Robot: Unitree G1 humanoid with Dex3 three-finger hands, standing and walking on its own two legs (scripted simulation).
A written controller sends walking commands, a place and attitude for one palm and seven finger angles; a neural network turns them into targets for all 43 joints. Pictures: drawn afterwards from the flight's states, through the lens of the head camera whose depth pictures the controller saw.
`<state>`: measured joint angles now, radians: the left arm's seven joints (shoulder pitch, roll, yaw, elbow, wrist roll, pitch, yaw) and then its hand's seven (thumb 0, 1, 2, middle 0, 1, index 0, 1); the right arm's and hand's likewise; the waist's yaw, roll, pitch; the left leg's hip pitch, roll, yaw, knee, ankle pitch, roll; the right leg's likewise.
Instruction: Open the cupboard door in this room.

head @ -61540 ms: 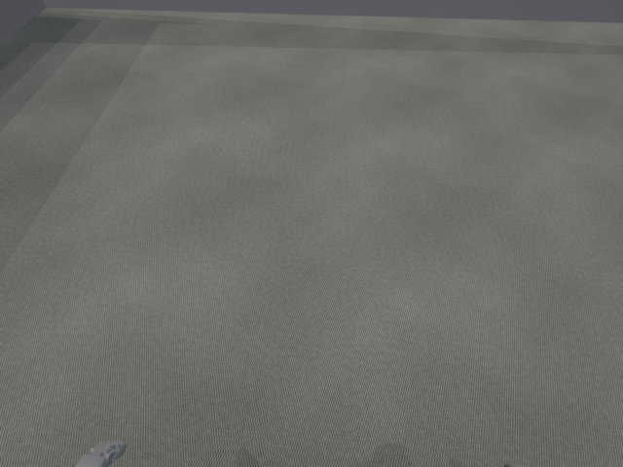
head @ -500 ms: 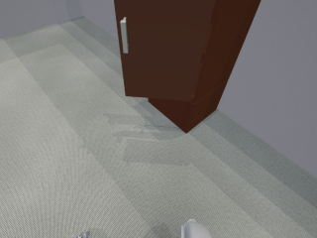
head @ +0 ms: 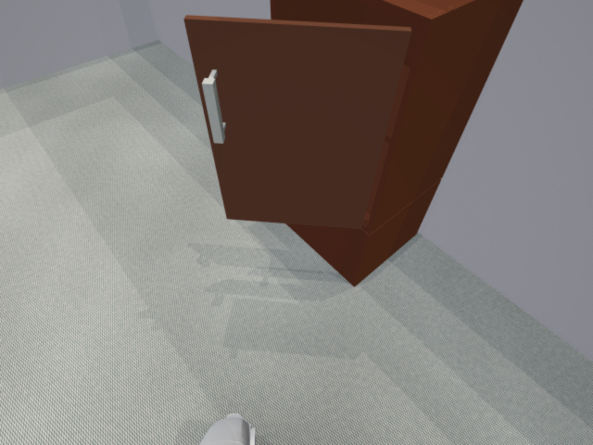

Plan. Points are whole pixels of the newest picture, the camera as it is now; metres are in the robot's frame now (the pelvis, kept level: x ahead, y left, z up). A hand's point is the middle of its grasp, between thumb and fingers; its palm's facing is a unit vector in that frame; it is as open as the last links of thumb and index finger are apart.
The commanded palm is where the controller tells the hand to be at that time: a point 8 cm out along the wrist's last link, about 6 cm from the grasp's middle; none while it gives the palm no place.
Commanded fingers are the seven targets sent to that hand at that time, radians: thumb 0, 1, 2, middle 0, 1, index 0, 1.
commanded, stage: take the last steps up to it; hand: left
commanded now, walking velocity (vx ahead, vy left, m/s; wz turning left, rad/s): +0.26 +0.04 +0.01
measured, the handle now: (216, 107) +0.75 +0.23 +0.02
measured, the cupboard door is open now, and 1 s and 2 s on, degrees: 44 44 44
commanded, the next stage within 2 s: come to a stop and stand still in 0.28 s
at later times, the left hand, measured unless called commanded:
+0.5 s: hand (161, 398) +0.21 +0.24 -0.17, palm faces +0.00 -0.98 -0.20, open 7.3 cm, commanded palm none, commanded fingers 0.00 0.90 0.90 -0.20 -0.30 -0.20 -0.30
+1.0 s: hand (167, 404) +0.20 +0.23 -0.19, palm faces +0.03 -0.98 -0.19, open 7.3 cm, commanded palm none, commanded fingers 0.00 0.90 0.90 -0.20 -0.30 -0.20 -0.30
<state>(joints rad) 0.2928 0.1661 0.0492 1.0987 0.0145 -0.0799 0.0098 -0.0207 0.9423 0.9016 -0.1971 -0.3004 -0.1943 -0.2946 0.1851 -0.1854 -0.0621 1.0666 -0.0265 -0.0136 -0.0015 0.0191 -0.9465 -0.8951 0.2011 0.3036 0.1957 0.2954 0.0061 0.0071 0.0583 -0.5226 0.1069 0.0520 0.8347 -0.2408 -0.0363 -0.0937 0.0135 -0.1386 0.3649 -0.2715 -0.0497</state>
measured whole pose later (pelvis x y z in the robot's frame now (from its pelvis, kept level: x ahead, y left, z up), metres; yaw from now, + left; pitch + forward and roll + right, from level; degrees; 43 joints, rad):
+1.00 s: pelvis +0.14 +0.05 -0.01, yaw -2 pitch -1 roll +0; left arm 0.17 0.19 0.05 1.04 0.02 0.06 0.04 0.00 0.92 0.90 -0.20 -0.30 -0.20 -0.29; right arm 0.23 -0.14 -0.04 1.05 -0.03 0.02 -0.04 0.00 -0.91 -0.90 0.20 0.30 0.20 0.30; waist 0.00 -0.05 0.06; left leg -0.22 0.00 0.13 0.51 -0.27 0.06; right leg -0.34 -0.05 -0.02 0.84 -0.46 0.01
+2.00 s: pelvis +0.11 +0.05 -0.01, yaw -2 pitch -1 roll +0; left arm 0.30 0.14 -0.01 1.07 0.02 -0.03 0.05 0.01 0.91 0.90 -0.20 -0.30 -0.20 -0.29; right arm 0.31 -0.15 0.00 1.09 -0.03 -0.01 -0.02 0.03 -0.94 -0.89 0.20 0.30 0.20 0.30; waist -0.01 0.03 0.00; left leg -0.29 0.01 0.12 0.55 -0.25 0.05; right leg -0.20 -0.04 -0.04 0.54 -0.33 0.03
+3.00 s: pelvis +0.22 +0.06 +0.00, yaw -3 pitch +1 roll -2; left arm 0.23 0.18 0.04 1.05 0.03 0.01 0.03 0.01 0.92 0.90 -0.20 -0.30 -0.19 -0.29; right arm 0.34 -0.08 0.02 1.10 -0.02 -0.06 -0.05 0.00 -0.91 -0.89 0.20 0.30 0.20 0.30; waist 0.00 -0.04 0.06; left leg -0.11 0.00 0.14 0.39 -0.30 0.07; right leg -0.53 -0.05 -0.05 1.05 -0.27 0.01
